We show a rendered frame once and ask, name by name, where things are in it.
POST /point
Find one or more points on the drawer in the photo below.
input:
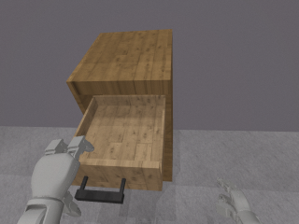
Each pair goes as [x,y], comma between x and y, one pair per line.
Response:
[128,136]

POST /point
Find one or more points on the cabinet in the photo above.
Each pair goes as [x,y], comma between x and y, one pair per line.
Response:
[129,63]

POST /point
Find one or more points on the left robot hand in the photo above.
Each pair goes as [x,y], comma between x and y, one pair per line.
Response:
[56,170]

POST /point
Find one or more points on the handle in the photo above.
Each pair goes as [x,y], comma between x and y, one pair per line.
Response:
[99,196]

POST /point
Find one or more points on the left robot forearm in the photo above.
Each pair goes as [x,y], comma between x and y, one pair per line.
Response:
[42,210]

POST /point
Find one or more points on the right robot forearm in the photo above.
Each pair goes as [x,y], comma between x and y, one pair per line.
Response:
[247,217]

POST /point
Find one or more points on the right robot hand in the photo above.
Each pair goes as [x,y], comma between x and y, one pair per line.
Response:
[230,206]

